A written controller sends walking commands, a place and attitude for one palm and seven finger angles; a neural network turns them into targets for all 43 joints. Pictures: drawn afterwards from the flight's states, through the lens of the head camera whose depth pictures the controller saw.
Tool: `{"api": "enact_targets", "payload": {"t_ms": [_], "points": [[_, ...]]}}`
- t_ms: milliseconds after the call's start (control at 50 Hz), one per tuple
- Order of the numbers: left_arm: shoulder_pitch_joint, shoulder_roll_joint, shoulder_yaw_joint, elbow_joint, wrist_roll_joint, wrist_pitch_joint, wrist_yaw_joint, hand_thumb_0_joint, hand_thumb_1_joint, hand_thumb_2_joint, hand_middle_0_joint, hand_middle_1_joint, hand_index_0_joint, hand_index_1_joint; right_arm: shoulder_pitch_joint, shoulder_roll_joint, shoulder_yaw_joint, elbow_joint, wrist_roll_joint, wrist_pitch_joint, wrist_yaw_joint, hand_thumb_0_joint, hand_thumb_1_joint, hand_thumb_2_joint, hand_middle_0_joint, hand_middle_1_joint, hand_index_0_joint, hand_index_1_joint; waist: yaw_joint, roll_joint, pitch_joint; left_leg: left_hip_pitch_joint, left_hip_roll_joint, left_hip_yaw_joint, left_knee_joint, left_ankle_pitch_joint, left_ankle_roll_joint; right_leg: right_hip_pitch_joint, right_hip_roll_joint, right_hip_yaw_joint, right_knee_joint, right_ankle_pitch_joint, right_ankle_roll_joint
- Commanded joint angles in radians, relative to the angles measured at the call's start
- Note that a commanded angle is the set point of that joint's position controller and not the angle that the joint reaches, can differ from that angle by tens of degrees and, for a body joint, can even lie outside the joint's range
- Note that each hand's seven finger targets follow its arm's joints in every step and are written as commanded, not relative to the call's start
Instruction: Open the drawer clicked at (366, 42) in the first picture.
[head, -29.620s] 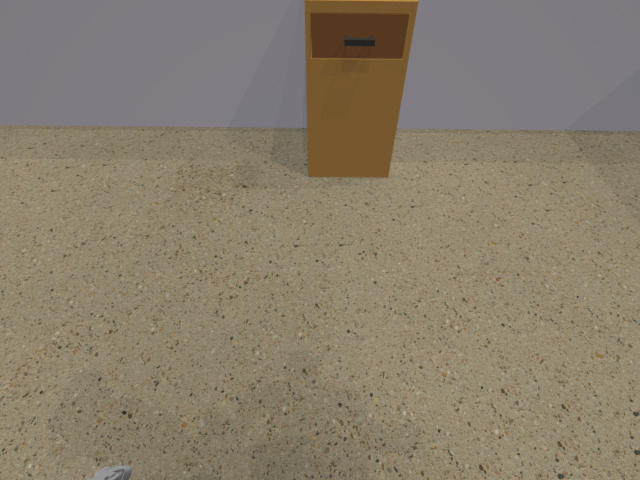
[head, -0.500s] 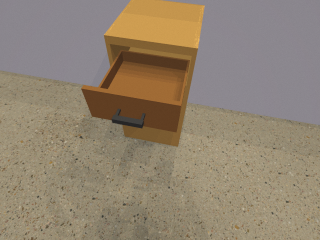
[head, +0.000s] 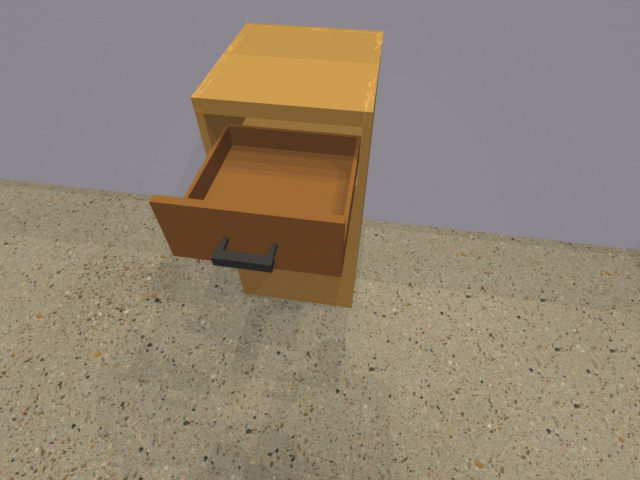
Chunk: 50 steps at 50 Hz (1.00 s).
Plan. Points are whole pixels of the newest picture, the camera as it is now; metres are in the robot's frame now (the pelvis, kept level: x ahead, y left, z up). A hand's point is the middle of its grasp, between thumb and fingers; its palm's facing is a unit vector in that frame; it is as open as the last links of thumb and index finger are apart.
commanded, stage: let the arm hang, fingers relaxed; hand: left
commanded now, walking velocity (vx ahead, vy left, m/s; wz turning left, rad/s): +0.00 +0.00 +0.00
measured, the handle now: (246, 252) +0.52 +0.17 -0.09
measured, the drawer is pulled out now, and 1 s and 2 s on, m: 0.30 0.30 0.30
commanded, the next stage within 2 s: look to check the result in 0.14 s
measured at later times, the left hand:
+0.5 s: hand out of the picture -0.01 +0.14 -0.17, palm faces +0.06 -0.98 -0.17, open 7.4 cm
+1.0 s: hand out of the picture +0.00 +0.15 -0.17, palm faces +0.06 -0.98 -0.18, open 7.4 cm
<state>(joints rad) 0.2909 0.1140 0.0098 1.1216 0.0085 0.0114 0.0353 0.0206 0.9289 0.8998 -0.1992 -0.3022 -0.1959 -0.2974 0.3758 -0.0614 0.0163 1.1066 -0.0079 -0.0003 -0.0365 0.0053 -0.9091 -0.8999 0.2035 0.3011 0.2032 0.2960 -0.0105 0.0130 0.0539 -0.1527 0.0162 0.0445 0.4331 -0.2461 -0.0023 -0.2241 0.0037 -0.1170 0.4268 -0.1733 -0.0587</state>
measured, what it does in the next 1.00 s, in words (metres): stands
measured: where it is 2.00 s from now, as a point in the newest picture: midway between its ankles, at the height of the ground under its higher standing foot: outside the picture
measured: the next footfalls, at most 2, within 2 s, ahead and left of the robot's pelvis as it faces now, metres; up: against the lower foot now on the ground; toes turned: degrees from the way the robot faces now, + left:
none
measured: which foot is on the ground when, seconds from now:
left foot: down 0.00-1.00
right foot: down 0.00-1.00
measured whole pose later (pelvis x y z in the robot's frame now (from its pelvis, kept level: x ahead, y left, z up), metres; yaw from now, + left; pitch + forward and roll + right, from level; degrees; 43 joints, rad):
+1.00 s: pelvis +0.01 -0.01 +0.00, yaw +1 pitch -2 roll +0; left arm 0.28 0.11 0.02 1.13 0.01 0.01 0.03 0.01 0.91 0.90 -0.20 -0.30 -0.19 -0.30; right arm 0.35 -0.09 0.01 1.11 -0.01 0.01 -0.04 0.00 -0.91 -0.90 0.20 0.30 0.20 0.30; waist -0.01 0.02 0.08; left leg -0.13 0.03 0.02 0.42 -0.25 -0.02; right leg -0.19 0.02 -0.14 0.40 -0.18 -0.07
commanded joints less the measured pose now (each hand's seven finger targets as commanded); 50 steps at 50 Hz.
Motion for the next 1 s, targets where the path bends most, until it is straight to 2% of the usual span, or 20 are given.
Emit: {"api": "enact_targets", "payload": {"t_ms": [0, 80, 120, 160, 200, 260, 320, 380, 420, 460, 500, 620, 760, 800, 900, 980], "points": [[0.091, 0.090, 0.019, -0.024, 0.003, -0.014, 0.006, 0.000, 0.900, 0.900, -0.200, -0.300, -0.200, -0.300, 0.119, -0.078, -0.013, -0.006, -0.004, -0.004, -0.009, 0.000, -0.900, -0.900, 0.200, 0.300, 0.200, 0.300, 0.011, 0.004, 0.087, -0.115, 0.074, -0.091, -0.104, 0.004, 0.047, 0.023, -0.107, 0.142, -0.115, -0.070, -0.013], [0.088, 0.090, 0.023, -0.028, 0.003, -0.013, 0.006, 0.000, 0.900, 0.900, -0.200, -0.300, -0.200, -0.300, 0.119, -0.080, -0.015, -0.009, -0.005, -0.003, -0.008, 0.000, -0.900, -0.900, 0.200, 0.300, 0.200, 0.300, 0.010, 0.017, 0.077, -0.102, 0.072, -0.091, -0.100, 0.006, 0.048, 0.020, -0.109, 0.142, -0.119, -0.086, -0.013], [0.090, 0.093, 0.024, -0.027, 0.004, -0.015, 0.005, 0.000, 0.900, 0.900, -0.200, -0.300, -0.200, -0.300, 0.119, -0.081, -0.015, -0.011, -0.005, -0.002, -0.006, 0.000, -0.900, -0.900, 0.200, 0.300, 0.200, 0.300, 0.009, -0.024, 0.064, -0.092, 0.065, -0.081, -0.090, 0.014, 0.045, 0.026, -0.115, 0.145, -0.127, -0.092, -0.013], [0.088, 0.089, 0.023, -0.028, 0.003, -0.016, 0.007, 0.000, 0.900, 0.900, -0.200, -0.300, -0.200, -0.300, 0.117, -0.082, -0.017, -0.010, -0.004, 0.000, -0.007, 0.000, -0.900, -0.900, 0.200, 0.300, 0.200, 0.300, 0.006, -0.025, 0.068, -0.072, 0.066, -0.081, -0.085, 0.025, 0.045, 0.008, -0.113, 0.145, -0.134, -0.095, -0.016], [0.081, 0.090, 0.023, -0.026, 0.003, -0.016, 0.006, 0.000, 0.900, 0.900, -0.200, -0.300, -0.200, -0.300, 0.117, -0.083, -0.015, -0.007, -0.005, 0.000, -0.008, 0.000, -0.900, -0.900, 0.200, 0.300, 0.200, 0.300, 0.005, 0.014, 0.072, -0.077, 0.069, -0.080, -0.088, 0.031, 0.043, 0.013, -0.114, 0.147, -0.131, -0.083, -0.016], [0.088, 0.092, 0.023, -0.020, 0.003, -0.018, 0.006, 0.000, 0.900, 0.900, -0.200, -0.300, -0.200, -0.300, 0.114, -0.085, -0.016, -0.008, -0.003, 0.002, -0.008, 0.000, -0.900, -0.900, 0.200, 0.300, 0.200, 0.300, 0.006, -0.028, 0.061, -0.060, 0.067, -0.073, -0.080, 0.039, 0.041, 0.016, -0.116, 0.145, -0.141, -0.082, -0.016], [0.083, 0.092, 0.023, -0.020, 0.002, -0.018, 0.006, 0.000, 0.900, 0.900, -0.200, -0.300, -0.200, -0.300, 0.115, -0.085, -0.014, -0.001, -0.005, 0.002, -0.008, 0.000, -0.900, -0.900, 0.200, 0.300, 0.200, 0.300, 0.004, 0.009, 0.065, -0.066, 0.065, -0.073, -0.080, 0.037, 0.039, 0.022, -0.119, 0.154, -0.147, -0.092, -0.018], [0.083, 0.092, 0.022, -0.015, 0.003, -0.018, 0.007, 0.000, 0.900, 0.900, -0.200, -0.300, -0.200, -0.300, 0.114, -0.087, -0.015, -0.003, -0.004, 0.004, -0.008, 0.000, -0.900, -0.900, 0.200, 0.300, 0.200, 0.300, 0.003, -0.012, 0.072, -0.058, 0.067, -0.071, -0.077, 0.040, 0.038, 0.014, -0.118, 0.152, -0.153, -0.093, -0.016], [0.083, 0.092, 0.022, -0.015, 0.002, -0.018, 0.007, 0.000, 0.900, 0.900, -0.200, -0.300, -0.200, -0.300, 0.112, -0.087, -0.016, 0.000, -0.005, 0.006, -0.008, 0.000, -0.900, -0.900, 0.200, 0.300, 0.200, 0.300, 0.003, 0.005, 0.074, -0.063, 0.062, -0.066, -0.072, 0.025, 0.035, 0.015, -0.120, 0.158, -0.163, -0.114, -0.016], [0.085, 0.090, 0.023, -0.013, 0.003, -0.018, 0.008, 0.000, 0.900, 0.900, -0.200, -0.300, -0.200, -0.300, 0.115, -0.085, -0.017, 0.000, -0.004, 0.006, -0.009, 0.000, -0.900, -0.900, 0.200, 0.300, 0.200, 0.300, 0.004, -0.010, 0.074, -0.053, 0.066, -0.066, -0.071, 0.032, 0.036, 0.005, -0.118, 0.151, -0.164, -0.114, -0.017], [0.081, 0.090, 0.024, -0.015, 0.002, -0.017, 0.007, 0.000, 0.900, 0.900, -0.200, -0.300, -0.200, -0.300, 0.116, -0.086, -0.014, 0.004, -0.006, 0.005, -0.009, 0.000, -0.900, -0.900, 0.200, 0.300, 0.200, 0.300, 0.004, 0.015, 0.073, -0.064, 0.066, -0.069, -0.073, 0.034, 0.035, 0.019, -0.119, 0.153, -0.161, -0.107, -0.016], [0.086, 0.085, 0.024, -0.012, 0.001, -0.020, 0.007, 0.000, 0.900, 0.900, -0.200, -0.300, -0.200, -0.300, 0.111, -0.086, -0.015, 0.004, -0.003, 0.000, -0.011, 0.000, -0.900, -0.900, 0.200, 0.300, 0.200, 0.300, 0.007, -0.008, 0.051, -0.057, 0.070, -0.068, -0.077, 0.082, 0.033, 0.059, -0.120, 0.142, -0.139, -0.012, -0.015], [0.081, 0.089, 0.025, -0.012, 0.001, -0.019, 0.009, 0.000, 0.900, 0.900, -0.200, -0.300, -0.200, -0.300, 0.110, -0.084, -0.016, 0.004, -0.003, 0.003, -0.011, 0.000, -0.900, -0.900, 0.200, 0.300, 0.200, 0.300, 0.006, 0.000, 0.065, -0.049, 0.070, -0.069, -0.083, 0.071, 0.033, 0.044, -0.117, 0.139, -0.147, -0.039, -0.014], [0.083, 0.090, 0.025, -0.013, 0.001, -0.019, 0.008, 0.000, 0.900, 0.900, -0.200, -0.300, -0.200, -0.300, 0.109, -0.084, -0.015, 0.007, -0.003, 0.004, -0.010, 0.000, -0.900, -0.900, 0.200, 0.300, 0.200, 0.300, 0.006, -0.015, 0.075, -0.059, 0.068, -0.068, -0.081, 0.063, 0.033, 0.047, -0.121, 0.142, -0.153, -0.051, -0.012], [0.076, 0.092, 0.025, -0.015, 0.001, -0.018, 0.008, 0.000, 0.900, 0.900, -0.200, -0.300, -0.200, -0.300, 0.111, -0.084, -0.016, 0.007, -0.005, 0.006, -0.010, 0.000, -0.900, -0.900, 0.200, 0.300, 0.200, 0.300, 0.004, 0.004, 0.081, -0.061, 0.067, -0.072, -0.080, 0.043, 0.033, 0.034, -0.118, 0.148, -0.162, -0.090, -0.013], [0.078, 0.090, 0.026, -0.016, 0.001, -0.019, 0.007, 0.000, 0.900, 0.900, -0.200, -0.300, -0.200, -0.300, 0.108, -0.087, -0.016, 0.006, -0.005, 0.003, -0.010, 0.000, -0.900, -0.900, 0.200, 0.300, 0.200, 0.300, 0.006, 0.005, 0.066, -0.048, 0.070, -0.074, -0.084, 0.070, 0.035, 0.041, -0.118, 0.140, -0.149, -0.060, -0.014]]}}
